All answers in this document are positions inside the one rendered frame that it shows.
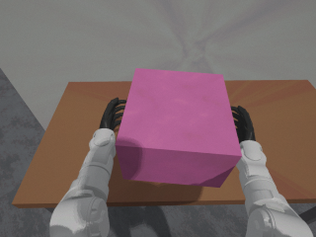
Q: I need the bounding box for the table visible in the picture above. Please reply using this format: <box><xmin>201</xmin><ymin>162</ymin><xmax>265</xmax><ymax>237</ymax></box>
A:
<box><xmin>11</xmin><ymin>80</ymin><xmax>316</xmax><ymax>225</ymax></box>

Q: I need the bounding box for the robot left hand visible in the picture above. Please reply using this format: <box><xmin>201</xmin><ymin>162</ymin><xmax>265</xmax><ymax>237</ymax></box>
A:
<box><xmin>99</xmin><ymin>97</ymin><xmax>127</xmax><ymax>131</ymax></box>

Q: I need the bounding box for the robot left upper arm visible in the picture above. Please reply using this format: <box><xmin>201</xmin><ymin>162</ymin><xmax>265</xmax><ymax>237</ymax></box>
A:
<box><xmin>50</xmin><ymin>197</ymin><xmax>110</xmax><ymax>237</ymax></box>

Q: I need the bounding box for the right robot forearm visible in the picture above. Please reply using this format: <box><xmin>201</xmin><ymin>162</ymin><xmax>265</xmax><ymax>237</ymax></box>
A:
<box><xmin>236</xmin><ymin>140</ymin><xmax>314</xmax><ymax>237</ymax></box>

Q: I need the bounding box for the carton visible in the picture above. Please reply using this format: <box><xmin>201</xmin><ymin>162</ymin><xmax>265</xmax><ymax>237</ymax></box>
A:
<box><xmin>115</xmin><ymin>68</ymin><xmax>242</xmax><ymax>188</ymax></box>

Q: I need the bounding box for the robot right hand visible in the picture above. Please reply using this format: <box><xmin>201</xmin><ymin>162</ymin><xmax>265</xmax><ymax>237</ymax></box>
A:
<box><xmin>230</xmin><ymin>106</ymin><xmax>256</xmax><ymax>143</ymax></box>

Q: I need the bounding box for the left robot forearm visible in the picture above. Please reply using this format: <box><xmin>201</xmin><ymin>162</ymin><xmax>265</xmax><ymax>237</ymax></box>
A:
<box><xmin>49</xmin><ymin>128</ymin><xmax>117</xmax><ymax>237</ymax></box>

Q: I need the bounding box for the robot right upper arm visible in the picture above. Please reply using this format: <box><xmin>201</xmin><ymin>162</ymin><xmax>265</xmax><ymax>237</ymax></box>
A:
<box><xmin>245</xmin><ymin>207</ymin><xmax>313</xmax><ymax>237</ymax></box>

